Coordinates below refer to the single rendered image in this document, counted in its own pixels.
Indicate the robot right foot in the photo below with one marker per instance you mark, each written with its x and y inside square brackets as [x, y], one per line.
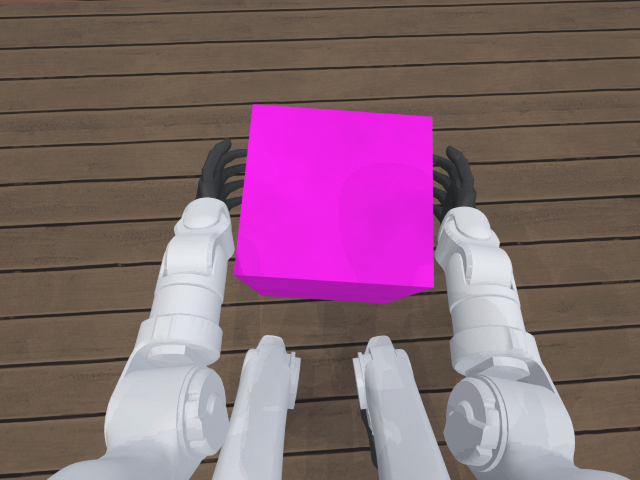
[371, 438]

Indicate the robot right upper arm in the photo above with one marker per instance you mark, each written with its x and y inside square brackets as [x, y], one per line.
[509, 430]

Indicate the robot left upper arm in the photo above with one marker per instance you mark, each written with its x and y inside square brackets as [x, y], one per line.
[161, 424]

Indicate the carton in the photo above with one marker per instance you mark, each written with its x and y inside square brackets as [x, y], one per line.
[337, 205]

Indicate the robot right forearm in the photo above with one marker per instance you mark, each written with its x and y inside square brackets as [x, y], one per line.
[489, 333]

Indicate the robot right thigh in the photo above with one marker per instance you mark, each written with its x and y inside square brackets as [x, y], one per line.
[406, 447]

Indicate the robot left hand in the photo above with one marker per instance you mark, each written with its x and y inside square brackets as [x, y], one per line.
[214, 175]

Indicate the robot right hand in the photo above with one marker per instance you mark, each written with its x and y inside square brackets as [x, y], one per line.
[458, 185]

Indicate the robot left forearm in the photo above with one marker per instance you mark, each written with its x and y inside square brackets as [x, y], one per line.
[183, 327]

